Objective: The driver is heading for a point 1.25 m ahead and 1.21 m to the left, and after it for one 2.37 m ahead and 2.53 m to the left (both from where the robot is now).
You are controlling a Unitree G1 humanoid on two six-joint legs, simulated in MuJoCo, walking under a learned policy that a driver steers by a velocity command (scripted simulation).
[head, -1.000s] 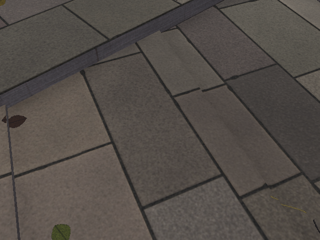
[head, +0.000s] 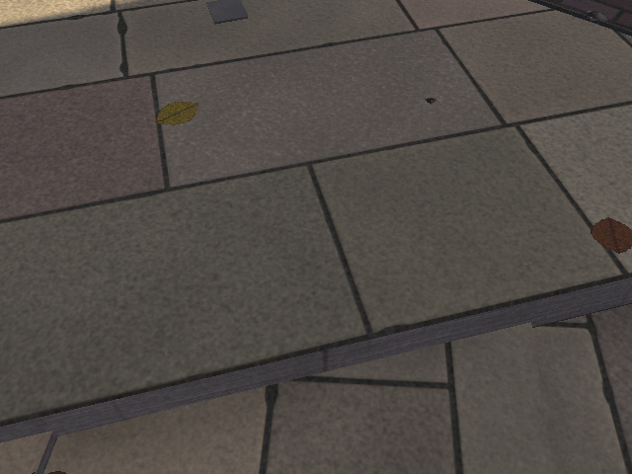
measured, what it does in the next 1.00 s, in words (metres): climbs, turning left: left foot, then right foot 0.11 m higher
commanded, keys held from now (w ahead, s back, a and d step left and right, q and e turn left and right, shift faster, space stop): w+q+shift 0.46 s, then w+shift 0.50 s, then w+q+shift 0.04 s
